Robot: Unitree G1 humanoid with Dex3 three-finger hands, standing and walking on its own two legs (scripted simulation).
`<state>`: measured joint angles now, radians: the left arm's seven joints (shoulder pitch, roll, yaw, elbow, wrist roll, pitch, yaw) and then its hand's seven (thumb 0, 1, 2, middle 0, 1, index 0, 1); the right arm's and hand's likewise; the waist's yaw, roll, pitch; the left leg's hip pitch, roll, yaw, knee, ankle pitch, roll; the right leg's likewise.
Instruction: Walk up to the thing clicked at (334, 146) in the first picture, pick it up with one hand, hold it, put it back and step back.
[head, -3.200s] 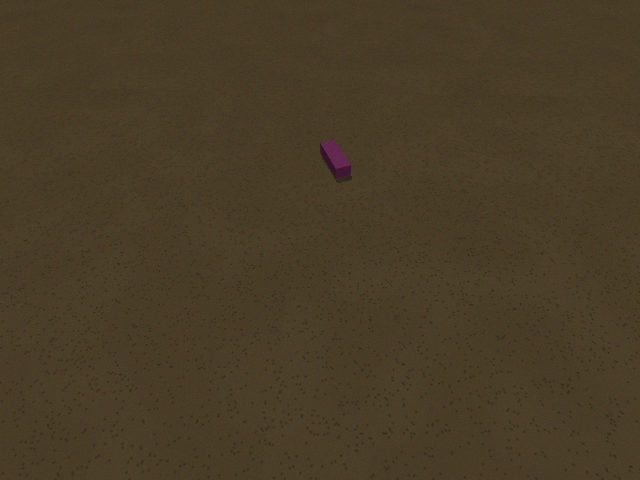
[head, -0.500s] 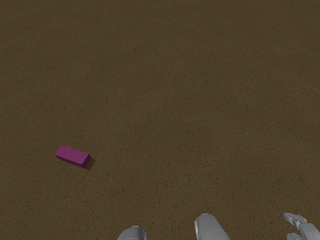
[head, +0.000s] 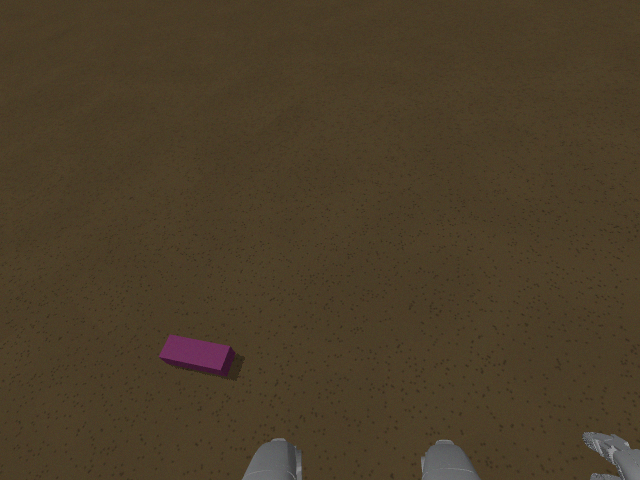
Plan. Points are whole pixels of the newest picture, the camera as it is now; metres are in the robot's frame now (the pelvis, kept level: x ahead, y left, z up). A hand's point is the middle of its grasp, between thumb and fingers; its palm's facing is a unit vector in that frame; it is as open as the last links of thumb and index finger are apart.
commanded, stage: walk up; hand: left
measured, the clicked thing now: (197, 355) +0.56 +0.52 -0.70
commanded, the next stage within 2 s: none
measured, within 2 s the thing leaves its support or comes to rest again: neither
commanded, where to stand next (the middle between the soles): +0.15 +0.45 m, yaw -15 degrees
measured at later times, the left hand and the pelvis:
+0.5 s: hand out of the picture +0.14 +0.49 -0.10, palm faces -0.10 -0.82 -0.57, open 7.3 cm; pelvis +0.03 +0.21 +0.01, yaw -6 degrees
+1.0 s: hand out of the picture +0.15 +0.73 -0.12, palm faces -0.18 -0.80 -0.57, open 7.4 cm; pelvis +0.05 +0.43 +0.00, yaw -10 degrees
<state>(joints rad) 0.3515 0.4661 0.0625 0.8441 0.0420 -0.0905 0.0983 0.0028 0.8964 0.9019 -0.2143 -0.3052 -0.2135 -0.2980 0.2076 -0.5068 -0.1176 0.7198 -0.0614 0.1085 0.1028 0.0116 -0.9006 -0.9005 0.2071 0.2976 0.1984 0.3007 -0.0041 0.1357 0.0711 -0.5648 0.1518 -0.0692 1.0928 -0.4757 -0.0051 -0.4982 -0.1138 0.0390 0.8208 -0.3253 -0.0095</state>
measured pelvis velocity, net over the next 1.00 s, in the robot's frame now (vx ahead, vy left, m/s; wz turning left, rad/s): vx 0.05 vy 0.43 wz -0.18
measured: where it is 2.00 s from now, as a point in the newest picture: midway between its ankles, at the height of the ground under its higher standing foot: outside the picture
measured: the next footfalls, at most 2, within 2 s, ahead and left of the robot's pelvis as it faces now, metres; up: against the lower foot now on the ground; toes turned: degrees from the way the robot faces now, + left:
left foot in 0.06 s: +0.07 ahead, +0.22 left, +0.00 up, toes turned +2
right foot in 0.38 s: +0.13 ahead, +0.08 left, +0.00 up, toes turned -11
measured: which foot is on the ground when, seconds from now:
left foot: up 0.00-0.04, down 0.06-0.40, up 0.42-0.72, down 0.74-1.00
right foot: down 0.00-0.08, up 0.10-0.36, down 0.38-0.76, up 0.78-0.98, down 1.00-1.00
